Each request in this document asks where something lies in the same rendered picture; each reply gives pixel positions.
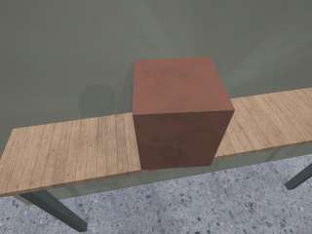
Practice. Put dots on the table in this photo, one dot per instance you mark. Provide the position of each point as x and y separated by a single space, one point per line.
42 157

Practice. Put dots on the carton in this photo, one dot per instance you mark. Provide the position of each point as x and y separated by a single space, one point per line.
181 111

